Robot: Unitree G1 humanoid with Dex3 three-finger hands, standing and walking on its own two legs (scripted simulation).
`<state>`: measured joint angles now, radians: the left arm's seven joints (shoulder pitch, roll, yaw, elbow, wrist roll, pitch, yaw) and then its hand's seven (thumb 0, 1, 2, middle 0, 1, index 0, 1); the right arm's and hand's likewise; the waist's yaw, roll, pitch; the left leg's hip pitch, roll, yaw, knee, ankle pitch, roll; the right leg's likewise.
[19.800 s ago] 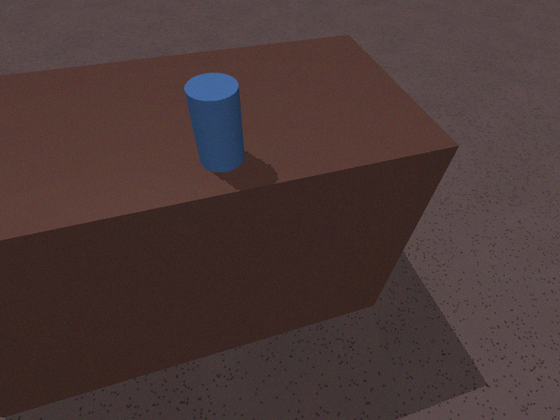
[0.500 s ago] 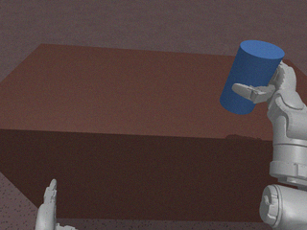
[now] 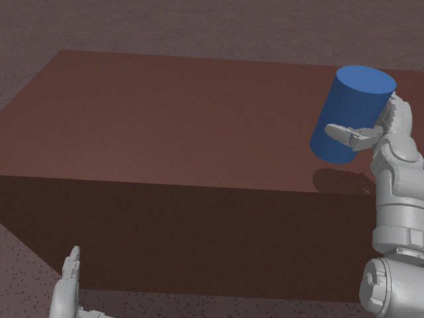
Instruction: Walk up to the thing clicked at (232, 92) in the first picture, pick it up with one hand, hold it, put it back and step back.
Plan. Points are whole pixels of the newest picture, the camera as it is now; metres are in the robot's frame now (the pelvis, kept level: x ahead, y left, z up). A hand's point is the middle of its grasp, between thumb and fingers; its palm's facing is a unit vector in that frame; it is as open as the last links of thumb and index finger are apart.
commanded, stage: lower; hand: right
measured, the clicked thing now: (346, 117) +0.42 -0.22 +0.20
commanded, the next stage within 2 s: loosen in 0.60 s
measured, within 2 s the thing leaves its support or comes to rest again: rests again in 1.04 s
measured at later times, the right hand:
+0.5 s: hand (334, 140) +0.43 -0.23 +0.13, palm faces +0.25 +0.97 -0.01, open 12.0 cm
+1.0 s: hand (335, 138) +0.43 -0.23 +0.13, palm faces +0.24 +0.97 +0.01, open 12.0 cm
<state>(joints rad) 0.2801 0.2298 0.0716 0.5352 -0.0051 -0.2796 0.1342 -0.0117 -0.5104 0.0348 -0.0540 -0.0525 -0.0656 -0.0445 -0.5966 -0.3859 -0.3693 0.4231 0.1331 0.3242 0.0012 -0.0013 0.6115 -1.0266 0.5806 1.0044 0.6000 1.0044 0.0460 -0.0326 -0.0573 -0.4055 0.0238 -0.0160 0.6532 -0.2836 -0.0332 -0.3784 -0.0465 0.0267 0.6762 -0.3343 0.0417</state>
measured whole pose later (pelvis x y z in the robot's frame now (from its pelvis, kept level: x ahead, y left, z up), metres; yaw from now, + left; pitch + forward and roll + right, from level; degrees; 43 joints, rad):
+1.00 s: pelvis -0.01 +0.00 -0.01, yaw +1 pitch +5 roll +1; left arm 0.28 0.23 0.07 0.49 -0.01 -0.20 0.09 -0.01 -0.50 0.02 -0.06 -0.05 -0.07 -0.04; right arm -0.63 -0.40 -0.40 0.75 0.13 -0.02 0.05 -0.01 0.61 -0.82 0.72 0.84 0.74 0.83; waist 0.09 -0.01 -0.05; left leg -0.51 0.02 -0.03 0.69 -0.27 -0.04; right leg -0.48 -0.05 0.02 0.73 -0.34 0.04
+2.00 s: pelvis +0.00 -0.01 +0.00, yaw +0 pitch +6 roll +1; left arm 0.29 0.25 0.03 0.55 -0.04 -0.14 0.07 -0.01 -0.50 0.02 -0.05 -0.05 -0.07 -0.04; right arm -0.86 -0.68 -0.48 0.90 0.12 0.08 0.18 -0.01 0.60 -0.06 0.06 0.08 0.08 0.08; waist 0.06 -0.03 -0.10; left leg -0.47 0.02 -0.02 0.63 -0.26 -0.04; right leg -0.45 -0.05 0.02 0.68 -0.33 0.03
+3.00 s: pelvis +0.02 +0.00 +0.01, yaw -2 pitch -1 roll +0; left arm 0.33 0.21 0.16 0.42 -0.03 -0.02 0.03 -0.01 -0.49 0.03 -0.06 -0.05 -0.07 -0.04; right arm 0.46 -0.37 -0.46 -0.48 0.08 -0.17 -0.02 -0.01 0.56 -0.04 0.06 0.06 0.07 0.06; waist -0.06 -0.10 -0.01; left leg -0.26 0.04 0.01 0.57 -0.28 -0.04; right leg -0.24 -0.03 0.05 0.58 -0.31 0.04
